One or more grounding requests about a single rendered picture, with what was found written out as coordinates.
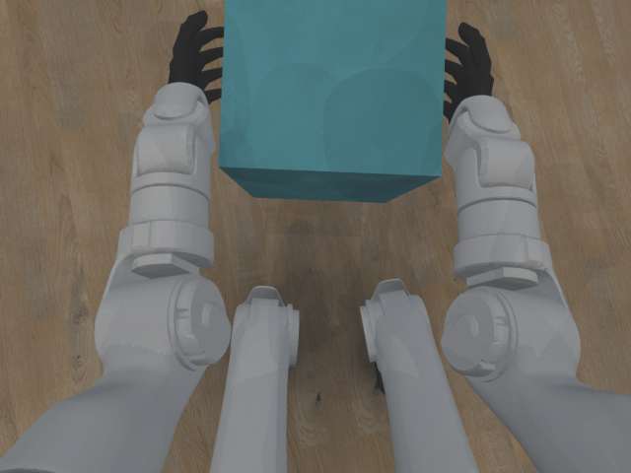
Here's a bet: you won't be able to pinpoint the robot right upper arm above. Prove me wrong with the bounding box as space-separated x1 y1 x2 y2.
441 286 631 473

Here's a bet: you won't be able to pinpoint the robot left shin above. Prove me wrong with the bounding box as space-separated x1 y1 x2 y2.
231 286 284 347

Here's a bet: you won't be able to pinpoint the carton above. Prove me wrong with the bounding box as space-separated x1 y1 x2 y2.
218 0 447 203

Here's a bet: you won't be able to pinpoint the right robot forearm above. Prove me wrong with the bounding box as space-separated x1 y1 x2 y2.
444 95 572 316

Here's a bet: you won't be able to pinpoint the robot shin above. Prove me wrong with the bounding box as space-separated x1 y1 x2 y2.
370 279 432 372
231 286 284 347

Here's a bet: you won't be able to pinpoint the robot right shin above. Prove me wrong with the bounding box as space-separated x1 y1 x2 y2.
370 279 432 372

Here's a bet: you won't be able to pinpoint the robot left hand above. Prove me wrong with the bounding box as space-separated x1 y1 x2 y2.
168 10 224 104

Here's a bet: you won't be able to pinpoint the robot left upper arm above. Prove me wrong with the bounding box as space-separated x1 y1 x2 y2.
0 273 232 473

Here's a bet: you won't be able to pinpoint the left robot forearm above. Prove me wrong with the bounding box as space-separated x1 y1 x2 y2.
95 82 216 354

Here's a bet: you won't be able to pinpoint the robot right hand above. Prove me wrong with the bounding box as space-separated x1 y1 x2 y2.
443 23 494 124

